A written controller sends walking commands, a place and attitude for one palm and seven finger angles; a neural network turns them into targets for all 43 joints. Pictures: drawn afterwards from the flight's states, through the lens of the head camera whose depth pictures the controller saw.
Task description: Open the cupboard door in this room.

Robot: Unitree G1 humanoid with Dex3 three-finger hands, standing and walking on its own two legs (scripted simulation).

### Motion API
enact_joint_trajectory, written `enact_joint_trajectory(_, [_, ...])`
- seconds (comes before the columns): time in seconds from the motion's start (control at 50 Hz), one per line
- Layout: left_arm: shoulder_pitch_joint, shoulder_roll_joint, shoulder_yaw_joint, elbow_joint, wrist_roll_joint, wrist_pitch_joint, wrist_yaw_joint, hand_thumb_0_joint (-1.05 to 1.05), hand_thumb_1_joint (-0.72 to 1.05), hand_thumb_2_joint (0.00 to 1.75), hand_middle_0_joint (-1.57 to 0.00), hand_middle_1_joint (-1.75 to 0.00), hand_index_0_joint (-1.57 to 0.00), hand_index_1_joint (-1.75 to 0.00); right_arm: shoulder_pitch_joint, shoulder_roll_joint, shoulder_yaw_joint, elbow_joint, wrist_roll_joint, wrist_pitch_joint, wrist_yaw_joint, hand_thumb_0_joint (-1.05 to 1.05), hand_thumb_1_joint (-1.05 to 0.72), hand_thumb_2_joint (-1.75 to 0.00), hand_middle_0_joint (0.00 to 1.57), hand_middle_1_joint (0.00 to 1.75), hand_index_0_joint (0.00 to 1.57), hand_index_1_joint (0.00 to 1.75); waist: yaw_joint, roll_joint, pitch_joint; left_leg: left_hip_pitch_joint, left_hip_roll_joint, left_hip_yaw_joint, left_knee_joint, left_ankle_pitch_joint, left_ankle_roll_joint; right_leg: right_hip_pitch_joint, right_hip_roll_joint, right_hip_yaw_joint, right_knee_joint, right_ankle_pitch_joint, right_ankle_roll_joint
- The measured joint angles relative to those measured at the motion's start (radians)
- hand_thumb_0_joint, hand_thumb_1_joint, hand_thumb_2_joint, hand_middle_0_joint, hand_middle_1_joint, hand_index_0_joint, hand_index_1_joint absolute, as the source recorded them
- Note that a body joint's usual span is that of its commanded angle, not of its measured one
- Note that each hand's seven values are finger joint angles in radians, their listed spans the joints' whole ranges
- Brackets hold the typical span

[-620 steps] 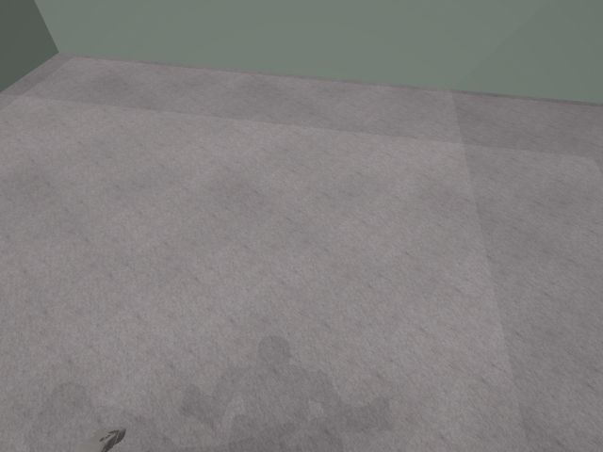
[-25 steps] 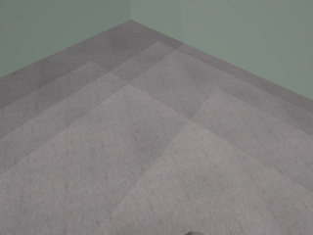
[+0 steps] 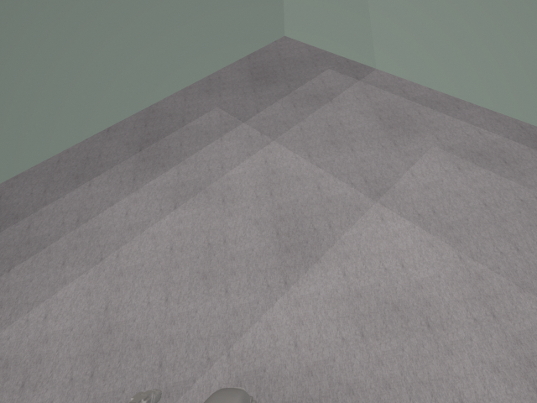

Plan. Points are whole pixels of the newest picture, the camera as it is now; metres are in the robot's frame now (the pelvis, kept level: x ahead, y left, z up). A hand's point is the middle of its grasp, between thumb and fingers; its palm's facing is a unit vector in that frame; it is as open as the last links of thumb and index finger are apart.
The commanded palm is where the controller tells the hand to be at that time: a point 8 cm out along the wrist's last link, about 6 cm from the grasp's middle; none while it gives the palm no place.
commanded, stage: turn or walk to find it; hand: left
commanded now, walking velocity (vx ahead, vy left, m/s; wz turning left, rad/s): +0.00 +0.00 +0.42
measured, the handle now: out of the picture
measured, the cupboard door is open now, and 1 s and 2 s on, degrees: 0 0 0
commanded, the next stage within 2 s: none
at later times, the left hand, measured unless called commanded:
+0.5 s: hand out of the picture -0.06 +0.27 -0.18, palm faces +0.28 -0.93 -0.24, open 7.4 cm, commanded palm none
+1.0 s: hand out of the picture -0.03 +0.21 -0.14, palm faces +0.40 -0.87 -0.29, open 7.4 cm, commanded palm none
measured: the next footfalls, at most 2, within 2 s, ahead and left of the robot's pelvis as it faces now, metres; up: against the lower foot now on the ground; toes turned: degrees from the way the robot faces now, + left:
left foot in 0.34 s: -0.02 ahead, +0.15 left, +0.00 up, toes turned +14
right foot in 0.86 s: +0.03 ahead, -0.08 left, +0.00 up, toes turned +18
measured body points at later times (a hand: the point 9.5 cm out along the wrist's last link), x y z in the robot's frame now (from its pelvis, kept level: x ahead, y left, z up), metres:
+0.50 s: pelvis -0.03 +0.05 +0.00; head -0.01 +0.09 +0.45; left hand -0.08 +0.32 -0.16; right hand +0.14 -0.16 -0.12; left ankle -0.06 +0.14 -0.74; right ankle -0.02 -0.10 -0.67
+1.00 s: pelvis -0.05 -0.01 +0.00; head -0.01 -0.04 +0.45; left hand -0.05 +0.25 -0.12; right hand +0.07 -0.24 -0.17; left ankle -0.11 +0.12 -0.66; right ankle -0.01 -0.09 -0.74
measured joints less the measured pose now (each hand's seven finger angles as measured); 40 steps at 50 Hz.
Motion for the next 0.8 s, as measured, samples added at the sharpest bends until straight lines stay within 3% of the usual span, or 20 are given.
enact_joint_trajectory(0.1, [0.037, -0.007, 0.0, 0.019, 0.002, -0.01, -0.001, 0.01, 0.9, 0.9, -0.2, -0.3, -0.2, -0.3, -0.004, -0.017, -0.004, 0.004, 0.001, 0.0, 0.003, 0.01, -0.91, -0.9, 0.19, 0.3, 0.2, 0.3, 0.006, -0.004, 0.003, 0.001, 0.064, 0.005, 0.103, 0.051, -0.034, 0.017, -0.021, -0.055, -0.025, 0.012, 0.001])
enact_joint_trajectory(0.24, [0.08, 0.018, 0.01, 0.039, 0.017, -0.015, -0.004, 0.01, 0.91, 0.9, -0.2, -0.3, -0.2, -0.3, -0.068, -0.013, 0.012, 0.006, 0.009, 0.001, -0.001, 0.01, -0.91, -0.9, 0.19, 0.3, 0.2, 0.3, 0.05, -0.042, 0.024, 0.123, 0.099, 0.052, -0.153, -0.051, -0.044, -0.004, -0.068, -0.107, 0.013, -0.001, 0.019])
enact_joint_trajectory(0.3, [0.094, 0.043, 0.018, 0.052, 0.019, -0.01, -0.007, 0.01, 0.91, 0.9, -0.2, -0.3, -0.2, -0.3, -0.108, -0.006, 0.023, -0.012, 0.016, -0.014, -0.003, 0.01, -0.91, -0.9, 0.19, 0.3, 0.2, 0.3, 0.067, -0.062, 0.033, 0.188, 0.091, 0.088, -0.316, -0.036, -0.033, -0.023, -0.092, -0.13, 0.053, -0.016, 0.038])
enact_joint_trajectory(0.34, [0.107, 0.062, 0.025, 0.061, 0.013, -0.001, -0.007, 0.01, 0.9, 0.9, -0.2, -0.3, -0.2, -0.3, -0.126, -0.005, 0.03, -0.03, 0.017, -0.031, 0.0, 0.01, -0.91, -0.9, 0.19, 0.3, 0.2, 0.3, 0.07, -0.069, 0.03, 0.249, 0.086, 0.11, -0.47, 0.066, -0.015, -0.043, -0.106, -0.148, 0.106, -0.039, 0.057])
enact_joint_trajectory(0.38, [0.107, 0.092, 0.034, 0.073, 0.006, 0.02, -0.005, 0.01, 0.91, 0.9, -0.2, -0.3, -0.2, -0.3, -0.148, 0.016, 0.035, -0.038, 0.013, -0.047, 0.0, 0.01, -0.91, -0.9, 0.19, 0.3, 0.2, 0.3, 0.079, -0.109, 0.036, 0.246, 0.06, 0.119, -0.468, 0.072, 0.038, -0.092, -0.12, -0.093, 0.224, -0.132, 0.073])
enact_joint_trajectory(0.42, [0.108, 0.109, 0.039, 0.085, 0.005, 0.043, -0.001, 0.01, 0.91, 0.9, -0.2, -0.3, -0.2, -0.3, -0.159, 0.031, 0.046, -0.05, 0.01, -0.055, -0.001, 0.01, -0.91, -0.9, 0.19, 0.3, 0.2, 0.3, 0.086, -0.118, 0.031, 0.252, 0.059, 0.115, -0.47, 0.073, 0.061, -0.148, -0.09, -0.033, 0.374, -0.223, 0.08])
enact_joint_trajectory(0.5, [0.089, 0.115, 0.042, 0.093, 0.005, 0.051, -0.009, 0.01, 0.91, 0.9, -0.2, -0.3, -0.2, -0.3, -0.158, 0.044, 0.059, -0.061, 0.007, -0.059, -0.014, 0.01, -0.91, -0.9, 0.2, 0.3, 0.2, 0.3, 0.079, -0.098, 0.017, 0.28, 0.058, 0.086, -0.548, 0.124, 0.072, -0.22, -0.054, 0.022, 0.551, -0.169, 0.092])
enact_joint_trajectory(0.58, [0.065, 0.111, 0.038, 0.073, 0.005, 0.037, -0.014, 0.01, 0.91, 0.9, -0.2, -0.3, -0.2, -0.3, -0.147, 0.051, 0.064, -0.06, 0.009, -0.062, -0.014, 0.01, -0.9, -0.9, 0.2, 0.3, 0.2, 0.3, 0.076, -0.088, 0.01, 0.295, 0.041, 0.066, -0.607, 0.167, 0.079, -0.242, -0.049, 0.055, 0.571, -0.111, 0.106])
enact_joint_trajectory(0.7, [0.013, 0.092, 0.032, 0.046, 0.002, 0.036, -0.01, 0.01, 0.91, 0.9, -0.2, -0.3, -0.2, -0.3, -0.103, 0.059, 0.058, -0.054, 0.005, -0.059, -0.012, 0.01, -0.9, -0.9, 0.2, 0.3, 0.21, 0.3, 0.044, -0.072, 0.009, 0.275, 0.018, 0.027, -0.619, 0.193, 0.075, -0.208, -0.031, 0.075, 0.466, -0.137, 0.113])
enact_joint_trajectory(0.8, [-0.032, 0.063, 0.022, 0.015, -0.005, 0.025, -0.008, 0.01, 0.91, 0.9, -0.2, -0.3, -0.2, -0.3, -0.06, 0.047, 0.045, -0.037, 0.0, -0.043, -0.011, 0.01, -0.9, -0.9, 0.2, 0.3, 0.21, 0.3, 0.014, -0.041, 0.014, 0.232, 0.006, -0.015, -0.59, 0.201, 0.053, -0.137, 0.002, 0.073, 0.275, -0.151, 0.099])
